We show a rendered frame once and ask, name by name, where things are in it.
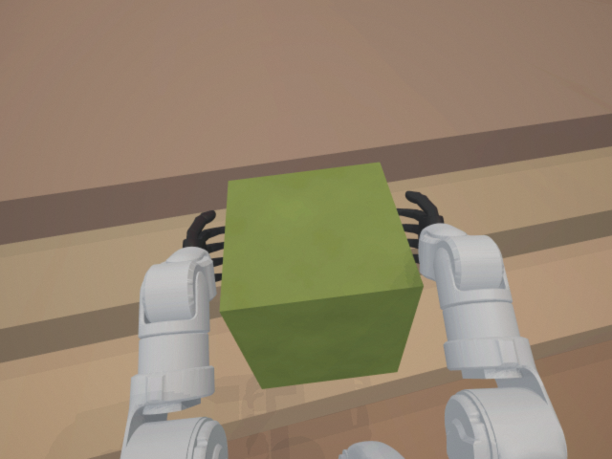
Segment robot right upper arm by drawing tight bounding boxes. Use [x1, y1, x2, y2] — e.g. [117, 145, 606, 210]
[445, 386, 567, 459]

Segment robot left hand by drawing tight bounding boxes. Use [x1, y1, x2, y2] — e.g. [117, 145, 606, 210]
[183, 210, 225, 282]

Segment robot left upper arm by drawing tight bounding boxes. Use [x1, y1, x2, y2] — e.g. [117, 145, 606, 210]
[122, 417, 228, 459]

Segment right robot forearm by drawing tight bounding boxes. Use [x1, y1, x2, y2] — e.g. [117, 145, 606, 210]
[418, 223, 567, 455]

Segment robot right hand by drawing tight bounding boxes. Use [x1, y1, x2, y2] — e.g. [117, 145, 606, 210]
[397, 191, 445, 264]

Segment left robot forearm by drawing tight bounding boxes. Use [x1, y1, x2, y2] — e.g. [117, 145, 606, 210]
[120, 247, 217, 459]

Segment carton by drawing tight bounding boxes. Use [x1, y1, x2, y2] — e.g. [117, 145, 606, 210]
[219, 163, 424, 389]

